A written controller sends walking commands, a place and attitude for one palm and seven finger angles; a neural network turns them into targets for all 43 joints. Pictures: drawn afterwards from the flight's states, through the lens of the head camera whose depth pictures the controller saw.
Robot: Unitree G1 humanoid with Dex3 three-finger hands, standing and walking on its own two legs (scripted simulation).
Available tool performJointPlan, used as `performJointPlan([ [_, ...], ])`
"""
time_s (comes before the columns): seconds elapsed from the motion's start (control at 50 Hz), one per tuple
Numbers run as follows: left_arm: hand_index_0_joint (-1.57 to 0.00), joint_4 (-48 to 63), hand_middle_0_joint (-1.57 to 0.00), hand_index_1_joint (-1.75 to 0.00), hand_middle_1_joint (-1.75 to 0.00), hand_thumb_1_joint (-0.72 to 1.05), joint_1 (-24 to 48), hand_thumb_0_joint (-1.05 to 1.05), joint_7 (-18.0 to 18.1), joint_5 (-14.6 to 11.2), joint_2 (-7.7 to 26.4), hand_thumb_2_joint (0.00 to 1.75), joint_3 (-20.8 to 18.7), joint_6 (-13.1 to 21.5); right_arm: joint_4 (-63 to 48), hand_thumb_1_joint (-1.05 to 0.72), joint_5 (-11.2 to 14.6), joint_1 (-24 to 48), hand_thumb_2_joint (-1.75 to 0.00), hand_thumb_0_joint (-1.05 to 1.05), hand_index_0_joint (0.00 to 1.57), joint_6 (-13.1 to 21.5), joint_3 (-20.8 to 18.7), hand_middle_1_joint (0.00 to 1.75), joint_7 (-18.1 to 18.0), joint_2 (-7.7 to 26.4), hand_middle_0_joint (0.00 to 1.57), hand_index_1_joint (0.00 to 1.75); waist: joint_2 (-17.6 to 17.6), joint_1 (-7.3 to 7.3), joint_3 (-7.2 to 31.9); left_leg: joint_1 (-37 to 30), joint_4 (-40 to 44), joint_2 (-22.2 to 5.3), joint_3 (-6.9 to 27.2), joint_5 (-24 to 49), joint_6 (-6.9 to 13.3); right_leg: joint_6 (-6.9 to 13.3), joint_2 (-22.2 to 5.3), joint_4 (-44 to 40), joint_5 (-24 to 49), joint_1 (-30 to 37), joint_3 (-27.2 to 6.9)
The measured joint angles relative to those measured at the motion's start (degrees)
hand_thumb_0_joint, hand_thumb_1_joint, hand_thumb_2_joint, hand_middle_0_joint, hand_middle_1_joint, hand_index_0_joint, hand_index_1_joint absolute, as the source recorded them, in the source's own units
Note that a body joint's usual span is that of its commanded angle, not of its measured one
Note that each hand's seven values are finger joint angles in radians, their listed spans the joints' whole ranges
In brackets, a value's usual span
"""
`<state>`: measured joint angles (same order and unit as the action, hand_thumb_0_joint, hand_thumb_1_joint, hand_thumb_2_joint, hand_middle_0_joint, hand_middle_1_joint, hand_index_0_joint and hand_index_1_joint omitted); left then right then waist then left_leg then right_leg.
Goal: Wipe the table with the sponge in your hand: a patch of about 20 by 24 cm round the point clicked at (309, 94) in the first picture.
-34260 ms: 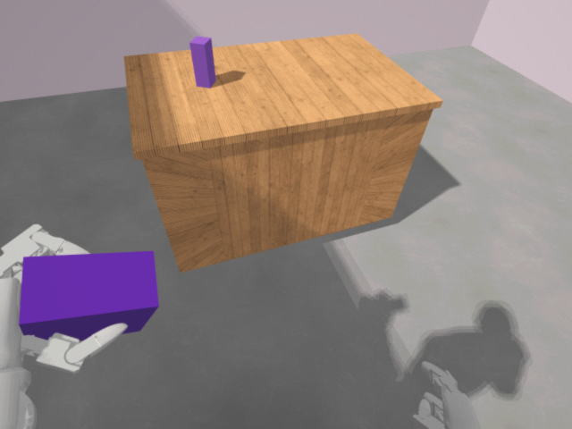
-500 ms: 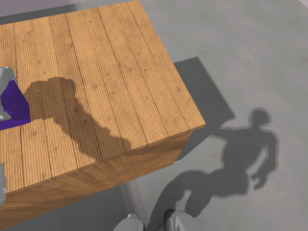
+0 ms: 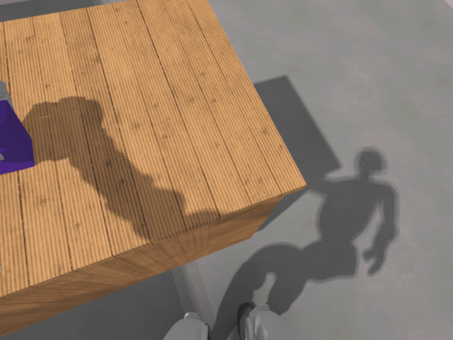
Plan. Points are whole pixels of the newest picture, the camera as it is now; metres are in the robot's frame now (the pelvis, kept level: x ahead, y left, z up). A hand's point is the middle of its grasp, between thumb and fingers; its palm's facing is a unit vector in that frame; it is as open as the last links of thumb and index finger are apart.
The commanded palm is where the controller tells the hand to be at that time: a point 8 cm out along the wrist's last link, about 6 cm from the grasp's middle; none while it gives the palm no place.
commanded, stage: slide across to the middle lane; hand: left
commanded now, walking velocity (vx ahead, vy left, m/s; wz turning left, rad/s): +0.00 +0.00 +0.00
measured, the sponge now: out of the picture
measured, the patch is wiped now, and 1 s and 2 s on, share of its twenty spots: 0.35 0.50 0.70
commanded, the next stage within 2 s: wipe back along the middle lane in 0.60 s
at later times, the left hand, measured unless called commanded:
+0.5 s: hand (18, 116) +0.46 +0.36 +0.04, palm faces -0.18 +0.02 -0.98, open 9.9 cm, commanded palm +0.46 +0.33 +0.07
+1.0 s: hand (32, 122) +0.45 +0.34 +0.04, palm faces -0.14 +0.02 -0.99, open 9.9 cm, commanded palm +0.43 +0.30 +0.06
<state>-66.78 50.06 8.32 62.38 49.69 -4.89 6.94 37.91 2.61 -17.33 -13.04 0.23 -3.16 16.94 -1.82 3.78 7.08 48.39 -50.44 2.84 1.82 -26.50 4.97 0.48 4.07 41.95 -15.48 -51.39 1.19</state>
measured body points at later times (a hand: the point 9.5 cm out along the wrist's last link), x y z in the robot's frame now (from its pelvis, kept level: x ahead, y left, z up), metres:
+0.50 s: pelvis +0.01 +0.01 +0.01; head +0.13 +0.03 +0.45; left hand +0.47 +0.36 +0.09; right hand +0.04 -0.27 -0.11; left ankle -0.05 +0.06 -0.69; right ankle +0.03 -0.12 -0.69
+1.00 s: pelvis +0.01 +0.00 +0.02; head +0.12 +0.01 +0.46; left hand +0.45 +0.33 +0.09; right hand +0.05 -0.28 -0.11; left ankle -0.05 +0.06 -0.69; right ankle +0.03 -0.12 -0.69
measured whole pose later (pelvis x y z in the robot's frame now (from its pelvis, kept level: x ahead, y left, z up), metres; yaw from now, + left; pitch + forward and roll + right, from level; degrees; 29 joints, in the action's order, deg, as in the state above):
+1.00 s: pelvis +0.01 +0.00 +0.02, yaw +0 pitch +21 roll -4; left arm -62.5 44.6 15.0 60.2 36.2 0.7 -2.3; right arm 41.7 2.0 -17.5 -12.6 -1.5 -1.5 15.6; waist -2.3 3.2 8.4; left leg 38.5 -42.7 2.8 1.5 -24.5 4.7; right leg 0.6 4.0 35.3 -14.0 -42.0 0.3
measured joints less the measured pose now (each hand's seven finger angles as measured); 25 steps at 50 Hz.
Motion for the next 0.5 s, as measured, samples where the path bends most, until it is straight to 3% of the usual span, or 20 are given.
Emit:
performJointPlan([
  [0.16, -0.76, 3.33, -0.76, -1.40, -1.38, -0.53, -2.01, 0.01, 1.34, -1.36, -3.46, 1.12, 1.87, -1.80, 2.28, -0.91, -0.33, -1.23, -0.90, 0.00, 0.20, -1.13, -1.35, 0.30, 0.24, -0.91, 0.20, 0.30, -0.45, -0.77, 0.02, -2.74, 2.01, 0.19, 0.62, 0.56, 0.12, -0.15, -0.22, -2.61, 0.55, 3.24, 0.40],
  [0.32, -0.75, 2.19, -0.74, -1.41, -1.39, -0.52, -0.78, 0.01, 2.29, -0.86, -7.36, 1.12, 5.32, -5.16, 3.74, -0.91, -0.65, -0.81, -0.90, 0.00, 0.20, -0.94, -1.37, 0.30, 0.60, -1.80, 0.20, 0.30, -0.34, -0.20, 0.15, -5.98, 4.28, 0.57, 1.24, 1.21, 0.17, 0.12, -0.62, -4.82, 0.84, 6.70, 0.81],
  [0.5, -0.75, 1.68, -0.74, -1.42, -1.39, -0.52, -0.59, 0.01, 3.20, -0.77, -10.19, 1.12, 5.82, -6.57, 3.59, -0.91, -0.91, 0.30, -0.90, 0.00, 0.20, -0.50, -1.27, 0.30, 0.76, -1.99, 0.20, 0.30, -0.57, 0.20, 0.34, -7.63, 5.81, 0.55, 0.66, 1.54, 0.26, -0.12, -0.60, -5.91, 1.16, 8.02, 0.14],
])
